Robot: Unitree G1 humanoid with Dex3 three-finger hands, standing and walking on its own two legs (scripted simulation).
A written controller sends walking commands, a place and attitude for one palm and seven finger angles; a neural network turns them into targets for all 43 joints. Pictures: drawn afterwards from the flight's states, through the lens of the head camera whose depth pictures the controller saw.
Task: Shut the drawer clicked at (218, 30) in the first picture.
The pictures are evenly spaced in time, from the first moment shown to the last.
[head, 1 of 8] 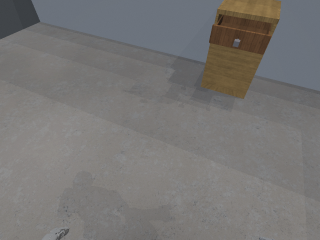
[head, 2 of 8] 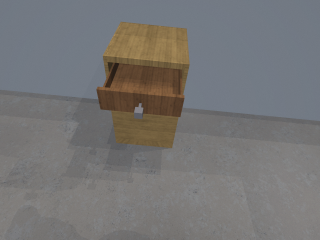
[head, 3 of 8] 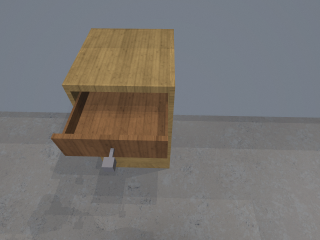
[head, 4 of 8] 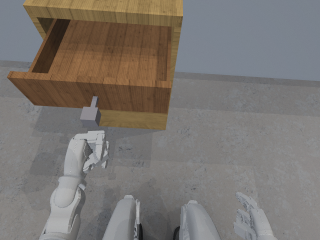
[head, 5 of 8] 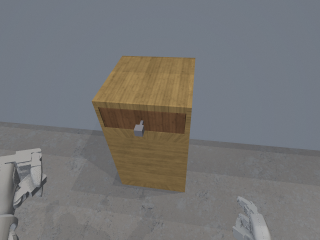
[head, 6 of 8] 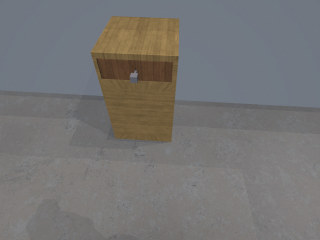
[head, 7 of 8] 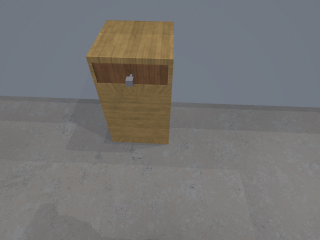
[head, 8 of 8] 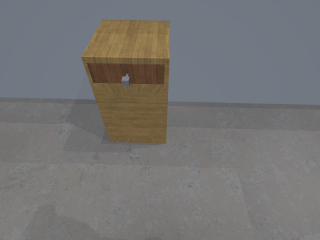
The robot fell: no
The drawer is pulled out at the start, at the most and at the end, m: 0.22 0.22 0.00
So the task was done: yes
